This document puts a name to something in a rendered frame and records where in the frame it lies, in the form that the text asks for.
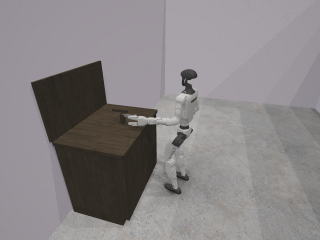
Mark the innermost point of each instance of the right robot upper arm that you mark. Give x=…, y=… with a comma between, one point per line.
x=197, y=101

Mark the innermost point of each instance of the humanoid robot torso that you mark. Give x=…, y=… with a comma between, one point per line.
x=187, y=115

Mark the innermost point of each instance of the left robot forearm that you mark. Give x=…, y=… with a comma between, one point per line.
x=162, y=121

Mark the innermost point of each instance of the robot left hand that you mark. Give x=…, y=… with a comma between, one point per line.
x=142, y=121

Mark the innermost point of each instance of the robot right shin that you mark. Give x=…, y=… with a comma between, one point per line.
x=181, y=163

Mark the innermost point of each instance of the tap lever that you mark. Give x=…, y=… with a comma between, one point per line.
x=126, y=115

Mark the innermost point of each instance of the counter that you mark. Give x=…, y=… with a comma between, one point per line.
x=106, y=163

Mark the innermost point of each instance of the left robot upper arm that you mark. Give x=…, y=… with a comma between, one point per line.
x=180, y=101

